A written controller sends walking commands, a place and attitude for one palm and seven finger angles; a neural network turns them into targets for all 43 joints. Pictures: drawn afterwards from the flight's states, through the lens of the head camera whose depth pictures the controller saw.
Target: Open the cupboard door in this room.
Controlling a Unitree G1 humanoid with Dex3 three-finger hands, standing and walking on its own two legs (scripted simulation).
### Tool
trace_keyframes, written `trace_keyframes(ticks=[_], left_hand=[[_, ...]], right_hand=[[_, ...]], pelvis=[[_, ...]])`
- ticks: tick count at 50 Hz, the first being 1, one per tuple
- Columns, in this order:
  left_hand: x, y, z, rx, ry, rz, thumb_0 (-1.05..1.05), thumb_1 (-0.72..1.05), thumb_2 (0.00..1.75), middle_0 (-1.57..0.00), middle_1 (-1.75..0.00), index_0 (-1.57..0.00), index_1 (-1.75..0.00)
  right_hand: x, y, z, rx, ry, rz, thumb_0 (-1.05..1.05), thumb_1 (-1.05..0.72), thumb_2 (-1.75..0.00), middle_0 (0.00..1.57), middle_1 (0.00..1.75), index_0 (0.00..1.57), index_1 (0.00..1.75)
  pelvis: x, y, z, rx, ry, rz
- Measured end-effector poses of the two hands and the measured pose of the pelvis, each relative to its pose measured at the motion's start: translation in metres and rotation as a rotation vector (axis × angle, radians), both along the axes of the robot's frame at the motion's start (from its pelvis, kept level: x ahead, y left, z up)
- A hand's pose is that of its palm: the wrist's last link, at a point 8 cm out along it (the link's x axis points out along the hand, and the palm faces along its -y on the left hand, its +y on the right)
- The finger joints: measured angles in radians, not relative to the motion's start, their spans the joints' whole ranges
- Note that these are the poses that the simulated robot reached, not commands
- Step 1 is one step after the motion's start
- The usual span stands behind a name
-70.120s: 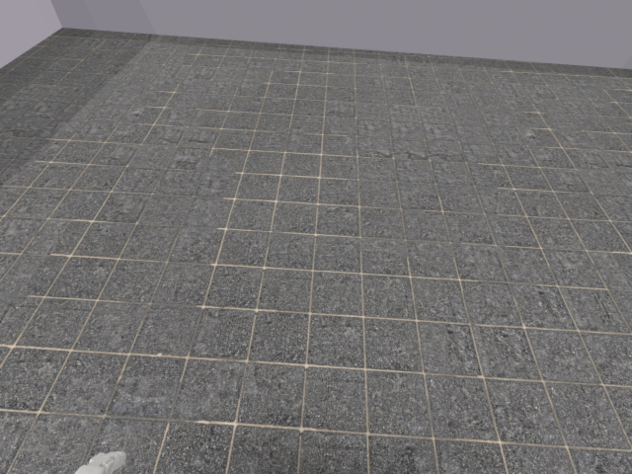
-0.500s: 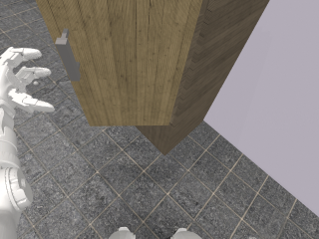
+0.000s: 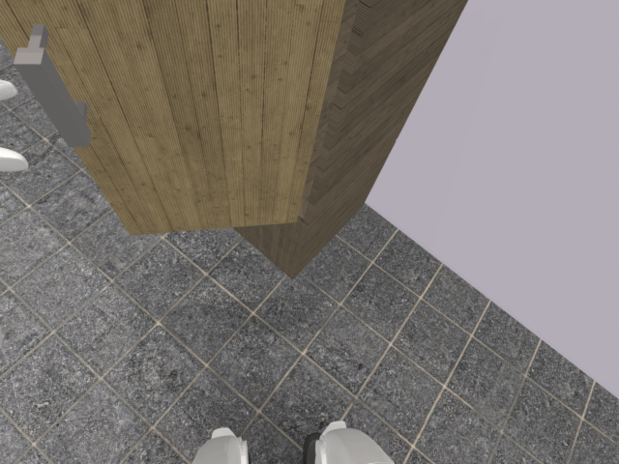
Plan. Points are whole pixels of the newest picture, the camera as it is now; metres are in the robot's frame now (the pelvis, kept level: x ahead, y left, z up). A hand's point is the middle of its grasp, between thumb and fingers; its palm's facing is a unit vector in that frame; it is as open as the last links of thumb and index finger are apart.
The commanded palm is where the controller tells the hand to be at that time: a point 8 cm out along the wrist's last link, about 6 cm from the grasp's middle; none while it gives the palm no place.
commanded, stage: move the hooked fingers beside the handle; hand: left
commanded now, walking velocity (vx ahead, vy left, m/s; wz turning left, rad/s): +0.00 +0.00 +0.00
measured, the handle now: (60, 89) +0.54 +0.25 +0.10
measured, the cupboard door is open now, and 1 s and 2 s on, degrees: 50 50 50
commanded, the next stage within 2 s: slide the fingers in behind the handle in 0.72 s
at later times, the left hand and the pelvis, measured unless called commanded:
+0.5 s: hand out of the picture +0.49 +0.32 +0.10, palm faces +0.06 -1.00 +0.02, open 14.0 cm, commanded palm +0.48 +0.36 +0.10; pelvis +0.01 +0.01 +0.00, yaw +0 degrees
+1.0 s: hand out of the picture +0.48 +0.31 +0.10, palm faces +0.06 -1.00 +0.00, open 14.0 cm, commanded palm +0.46 +0.34 +0.10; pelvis +0.00 +0.01 +0.00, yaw +0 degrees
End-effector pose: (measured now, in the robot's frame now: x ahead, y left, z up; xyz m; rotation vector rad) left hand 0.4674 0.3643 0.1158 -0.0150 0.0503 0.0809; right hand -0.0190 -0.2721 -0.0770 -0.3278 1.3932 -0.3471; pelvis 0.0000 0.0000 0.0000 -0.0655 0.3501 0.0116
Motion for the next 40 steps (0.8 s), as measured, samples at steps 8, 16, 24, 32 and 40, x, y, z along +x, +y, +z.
trace_keyframes(ticks=[8, 16, 24, 32, 40], left_hand=[[-0.002, 0.009, -0.011, 0.01, 0.007, 0.003, -0.02, -0.5, 0.3, -0.3, -1.2, -0.3, -1.2], [0.002, 0.013, -0.013, 0.006, -0.01, 0.003, -0.02, -0.5, 0.3, -0.3, -1.2, -0.29, -1.2], [0.002, 0.009, -0.012, -0.003, -0.003, -0.019, -0.02, -0.5, 0.3, -0.3, -1.2, -0.29, -1.2], [-0.001, 0.012, -0.018, -0.003, 0.009, 0.009, -0.02, -0.5, 0.3, -0.3, -1.2, -0.3, -1.2], [-0.007, 0.015, -0.008, 0.002, -0.041, 0.002, -0.02, -0.5, 0.3, -0.3, -1.2, -0.29, -1.2]], right_hand=[[0.005, 0.003, 0.0, 0.005, 0.011, 0.004, 0.0, -0.9, -0.9, 0.21, 0.3, 0.2, 0.3], [0.017, 0.006, 0.0, 0.0, 0.003, 0.019, 0.0, -0.9, -0.9, 0.21, 0.3, 0.2, 0.3], [0.026, 0.015, -0.003, 0.022, -0.019, 0.025, 0.0, -0.9, -0.9, 0.21, 0.3, 0.2, 0.3], [0.027, 0.02, -0.004, 0.028, -0.037, 0.028, 0.0, -0.9, -0.9, 0.21, 0.3, 0.21, 0.3], [0.018, 0.017, -0.003, 0.024, -0.019, 0.024, 0.0, -0.9, -0.9, 0.21, 0.3, 0.21, 0.3]], pelvis=[[0.004, 0.002, -0.001, -0.004, 0.017, -0.008], [0.006, 0.005, -0.003, -0.014, 0.025, 0.002], [0.01, 0.01, -0.001, -0.015, 0.016, 0.0], [0.007, 0.012, -0.002, -0.015, 0.01, -0.002], [0.005, 0.012, -0.002, -0.017, 0.003, 0.0]])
